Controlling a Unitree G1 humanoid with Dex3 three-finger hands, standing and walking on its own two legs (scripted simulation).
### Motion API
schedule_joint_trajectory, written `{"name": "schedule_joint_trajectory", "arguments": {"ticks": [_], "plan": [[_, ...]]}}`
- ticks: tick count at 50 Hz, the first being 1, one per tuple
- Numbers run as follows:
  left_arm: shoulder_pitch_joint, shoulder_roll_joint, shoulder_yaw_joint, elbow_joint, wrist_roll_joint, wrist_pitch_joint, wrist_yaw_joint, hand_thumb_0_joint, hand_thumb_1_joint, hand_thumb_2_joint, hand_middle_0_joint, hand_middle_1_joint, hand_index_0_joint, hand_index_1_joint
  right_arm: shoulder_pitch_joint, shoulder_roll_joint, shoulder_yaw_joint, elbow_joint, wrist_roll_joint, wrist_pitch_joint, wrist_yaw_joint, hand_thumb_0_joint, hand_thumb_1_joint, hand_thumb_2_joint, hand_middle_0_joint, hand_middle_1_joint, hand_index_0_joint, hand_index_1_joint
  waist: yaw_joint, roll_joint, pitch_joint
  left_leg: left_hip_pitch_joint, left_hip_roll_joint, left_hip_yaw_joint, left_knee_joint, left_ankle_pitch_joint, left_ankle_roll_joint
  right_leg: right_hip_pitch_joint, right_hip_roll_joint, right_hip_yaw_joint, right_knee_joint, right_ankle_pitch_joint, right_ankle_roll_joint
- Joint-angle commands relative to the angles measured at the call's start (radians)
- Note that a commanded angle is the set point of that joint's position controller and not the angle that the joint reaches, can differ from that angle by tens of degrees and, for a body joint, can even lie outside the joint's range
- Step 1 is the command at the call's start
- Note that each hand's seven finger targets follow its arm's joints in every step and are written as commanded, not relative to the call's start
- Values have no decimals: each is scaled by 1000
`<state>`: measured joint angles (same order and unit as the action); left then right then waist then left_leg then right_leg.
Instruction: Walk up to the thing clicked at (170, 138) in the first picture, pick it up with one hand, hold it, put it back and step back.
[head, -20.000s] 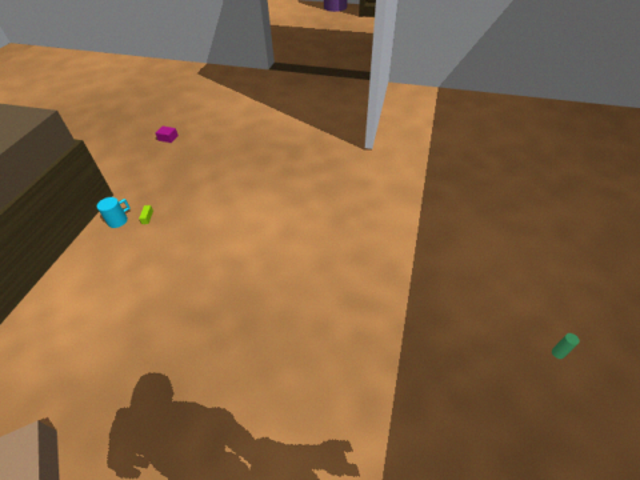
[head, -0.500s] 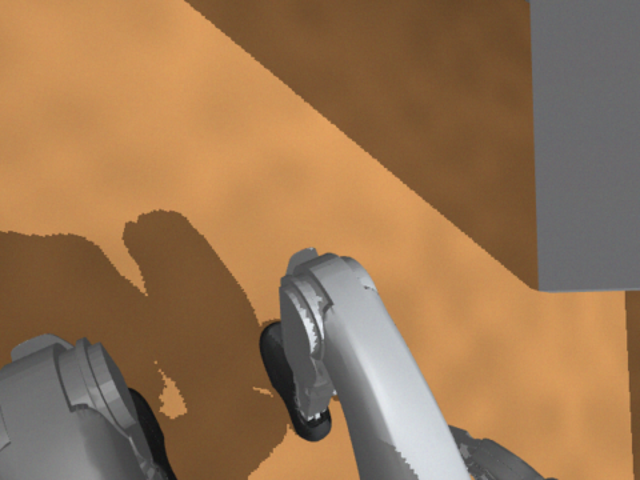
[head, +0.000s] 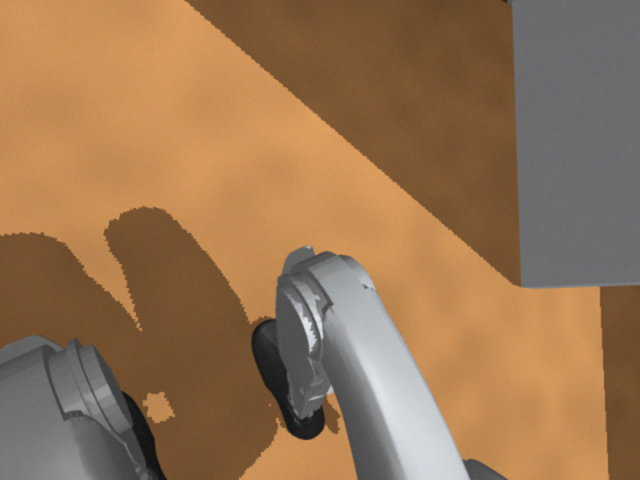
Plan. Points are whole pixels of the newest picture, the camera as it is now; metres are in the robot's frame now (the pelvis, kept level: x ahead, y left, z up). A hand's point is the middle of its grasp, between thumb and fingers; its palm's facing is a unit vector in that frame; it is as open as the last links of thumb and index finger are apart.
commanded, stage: rest palm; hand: left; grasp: from above
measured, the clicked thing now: out of the picture +0.40 +0.38 -0.30
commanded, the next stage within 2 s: close in 0.78 s
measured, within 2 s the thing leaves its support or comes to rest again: neither
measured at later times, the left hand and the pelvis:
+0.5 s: hand out of the picture +0.40 +0.36 -0.25, palm faces -0.03 -0.45 -0.89, open 13.1 cm; pelvis +0.00 +0.00 -0.01, yaw -1 degrees
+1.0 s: hand out of the picture +0.40 +0.37 -0.27, palm faces -0.03 -0.44 -0.90, open 12.1 cm; pelvis +0.00 +0.00 -0.01, yaw -2 degrees
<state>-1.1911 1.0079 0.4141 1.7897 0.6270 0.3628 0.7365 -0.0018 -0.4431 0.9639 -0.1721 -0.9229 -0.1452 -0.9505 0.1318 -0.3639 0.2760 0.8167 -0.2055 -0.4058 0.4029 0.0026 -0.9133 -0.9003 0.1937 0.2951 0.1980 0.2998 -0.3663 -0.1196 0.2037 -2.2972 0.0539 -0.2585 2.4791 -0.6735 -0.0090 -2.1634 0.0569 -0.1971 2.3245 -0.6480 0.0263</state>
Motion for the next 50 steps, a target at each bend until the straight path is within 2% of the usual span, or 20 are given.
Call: {"name": "schedule_joint_trajectory", "arguments": {"ticks": [1,4,5,7,8,9,10,12,14,17,19,24,26,32,40,44,45,47,49,50], "plan": [[-217,213,-36,-93,34,-10,56,0,-451,1006,-170,-928,-139,-962,219,-346,-72,27,11,-11,8,0,-901,-901,200,300,200,300,-57,525,-596,528,36,51,-275,128,-3,290,17,-79,-199,217,-34],[-189,214,-22,-78,16,-14,73,0,-458,984,-155,-928,-128,-957,214,-347,-58,14,5,-17,18,0,-902,-901,200,300,200,300,-62,491,-590,505,32,58,-254,146,3,320,19,-76,-207,240,-26],[-187,207,-20,-76,-4,-15,73,0,-472,972,-140,-937,-116,-963,206,-352,-54,12,3,-21,18,0,-903,-902,200,300,200,300,-65,464,-583,493,31,61,-243,138,6,330,20,-75,-212,239,-21],[-179,226,2,-71,-17,-21,80,0,-476,964,-128,-943,-108,-965,221,-355,-49,-1,-1,-21,19,0,-904,-901,199,300,200,300,-65,462,-613,501,32,67,-233,179,6,361,27,-69,-217,273,-21],[-187,241,-11,-85,-20,-23,76,0,-473,959,-130,-949,-111,-970,195,-356,-41,3,-3,-27,17,0,-906,-902,199,300,200,300,-62,462,-593,491,31,68,-236,163,6,356,21,-72,-210,262,-19],[-176,247,-1,-83,-26,-24,75,0,-463,975,-148,-942,-124,-967,203,-361,-38,-11,-4,-27,18,0,-906,-902,199,300,200,300,-62,461,-606,488,31,76,-225,174,8,379,29,-64,-216,271,-18],[-172,260,14,-77,-20,-24,81,0,-471,976,-138,-933,-112,-960,198,-361,-38,-8,1,-24,16,0,-903,-901,200,300,200,300,-50,467,-615,487,35,71,-228,179,6,380,29,-67,-219,271,-19],[-179,275,-2,-92,-14,-28,75,0,-417,963,-179,-924,-155,-949,181,-355,-24,-18,-5,-26,14,0,-905,-902,199,300,200,300,-54,470,-603,472,32,80,-217,159,10,384,28,-63,-221,256,-17],[-186,303,8,-108,-6,-34,81,0,-360,982,-226,-914,-198,-943,177,-360,-24,-24,-5,-21,8,0,-903,-903,199,300,200,300,-48,482,-620,466,33,88,-210,160,10,409,33,-56,-232,253,-19],[-159,285,6,-95,-14,-32,79,0,-328,945,-241,-896,-218,-920,179,-357,-16,-33,-8,-21,9,0,-904,-902,199,300,200,300,-57,464,-614,471,37,80,-205,172,9,404,34,-66,-224,260,-19],[-151,279,-1,-88,-23,-33,73,0,-350,888,-213,-887,-199,-903,179,-367,-16,-31,-10,-21,5,0,-905,-902,200,300,200,300,-71,463,-596,463,38,74,-207,138,11,398,36,-66,-230,233,-16],[-155,286,2,-98,-26,-37,68,0,-333,869,-222,-863,-208,-879,154,-374,-17,-33,2,-24,-1,0,-900,-901,200,300,200,300,-61,472,-560,486,47,44,-237,79,3,336,32,-92,-212,180,-22],[-160,280,-13,-101,-26,-41,73,0,-321,883,-237,-854,-218,-875,156,-382,-13,-38,0,-24,-1,0,-898,-900,200,300,200,300,-76,497,-558,499,48,34,-242,85,0,339,30,-97,-208,195,-23],[-164,268,-22,-104,-36,-45,75,0,-319,910,-243,-866,-221,-890,159,-385,-9,-36,-1,-30,3,0,-902,-902,200,300,200,300,-87,479,-537,490,46,33,-228,116,0,351,26,-100,-197,230,-17],[-135,259,-38,-88,-26,-40,69,0,-290,885,-258,-861,-240,-881,156,-387,-2,-49,6,-31,13,0,-899,-901,200,300,200,300,-75,480,-521,497,49,26,-229,136,-5,350,28,-109,-188,246,-20],[-123,269,-22,-90,-33,-44,86,0,-288,898,-258,-869,-239,-890,169,-404,-9,-53,5,-30,16,0,-899,-901,200,300,200,300,-77,495,-532,525,53,18,-236,138,-7,367,31,-114,-194,254,-20],[-134,271,-17,-106,-37,-45,91,0,-208,845,-321,-820,-306,-837,165,-405,-7,-60,4,-31,17,0,-891,-896,200,300,200,300,-78,494,-540,523,52,19,-233,144,-8,375,30,-112,-190,261,-21],[-138,283,-14,-123,-45,-48,95,0,-91,861,-426,-780,-403,-806,164,-401,-2,-64,4,-31,19,0,-892,-897,200,300,200,300,-73,494,-548,516,50,28,-227,159,-5,390,31,-109,-194,271,-20],[-158,278,-25,-142,-60,-47,87,0,-37,815,-453,-760,-437,-778,137,-386,9,-68,2,-34,20,0,-890,-896,200,300,200,300,-73,496,-530,506,51,33,-216,138,-5,358,25,-111,-186,250,-18],[-136,287,-13,-132,-64,-48,87,0,-44,787,-439,-758,-428,-771,148,-400,3,-58,3,-34,15,0,-890,-896,200,300,200,300,-80,500,-537,503,49,38,-219,123,-3,371,32,-104,-202,240,-17]]}}
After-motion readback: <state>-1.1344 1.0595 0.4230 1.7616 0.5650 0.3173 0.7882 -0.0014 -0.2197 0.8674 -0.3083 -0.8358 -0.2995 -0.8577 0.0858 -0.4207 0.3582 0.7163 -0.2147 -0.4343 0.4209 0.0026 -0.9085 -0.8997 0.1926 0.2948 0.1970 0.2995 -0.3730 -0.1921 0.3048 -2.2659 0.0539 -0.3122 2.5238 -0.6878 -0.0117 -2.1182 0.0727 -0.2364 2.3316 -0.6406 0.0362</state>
